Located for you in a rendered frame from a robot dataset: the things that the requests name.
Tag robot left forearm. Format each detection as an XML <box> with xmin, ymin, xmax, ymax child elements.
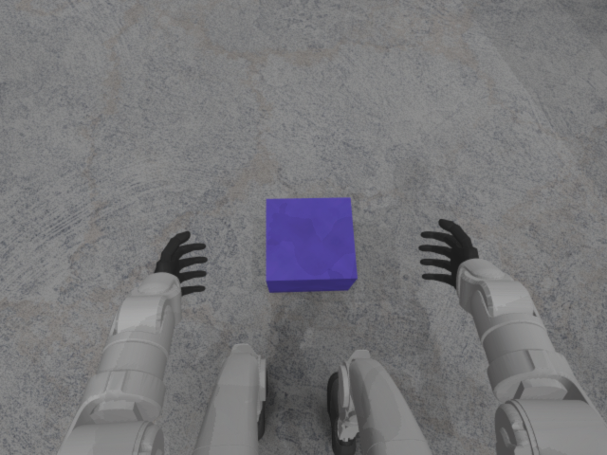
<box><xmin>56</xmin><ymin>272</ymin><xmax>182</xmax><ymax>455</ymax></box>

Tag right robot thigh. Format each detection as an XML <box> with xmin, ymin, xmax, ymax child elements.
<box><xmin>338</xmin><ymin>358</ymin><xmax>432</xmax><ymax>455</ymax></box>

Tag carton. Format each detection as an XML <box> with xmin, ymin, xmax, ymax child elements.
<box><xmin>266</xmin><ymin>197</ymin><xmax>358</xmax><ymax>293</ymax></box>

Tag robot right forearm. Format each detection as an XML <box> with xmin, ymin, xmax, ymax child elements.
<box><xmin>456</xmin><ymin>259</ymin><xmax>607</xmax><ymax>428</ymax></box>

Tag robot right hand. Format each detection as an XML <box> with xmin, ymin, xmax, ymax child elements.
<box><xmin>419</xmin><ymin>219</ymin><xmax>479</xmax><ymax>289</ymax></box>

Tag robot right upper arm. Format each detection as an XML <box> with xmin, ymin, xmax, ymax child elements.
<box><xmin>495</xmin><ymin>399</ymin><xmax>607</xmax><ymax>455</ymax></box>

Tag robot left upper arm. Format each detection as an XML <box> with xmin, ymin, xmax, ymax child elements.
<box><xmin>60</xmin><ymin>421</ymin><xmax>164</xmax><ymax>455</ymax></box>

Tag left robot foot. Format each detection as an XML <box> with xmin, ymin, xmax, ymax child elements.
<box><xmin>258</xmin><ymin>390</ymin><xmax>267</xmax><ymax>441</ymax></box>

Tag robot left hand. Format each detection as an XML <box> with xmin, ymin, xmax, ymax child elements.
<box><xmin>154</xmin><ymin>231</ymin><xmax>208</xmax><ymax>296</ymax></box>

